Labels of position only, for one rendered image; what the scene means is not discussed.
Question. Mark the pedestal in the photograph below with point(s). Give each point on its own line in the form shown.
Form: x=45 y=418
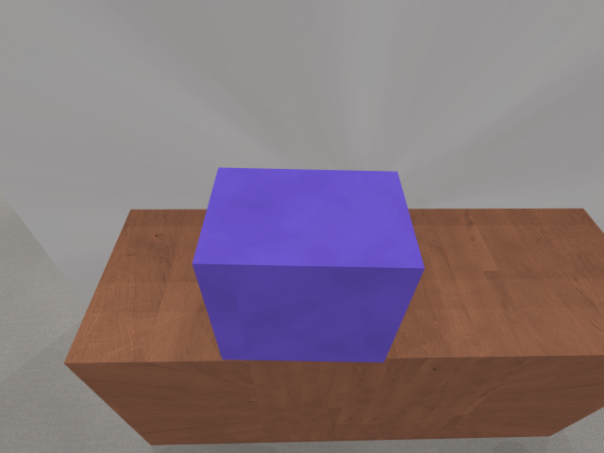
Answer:
x=503 y=337

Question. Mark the carton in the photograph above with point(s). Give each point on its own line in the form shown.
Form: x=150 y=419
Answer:
x=306 y=265

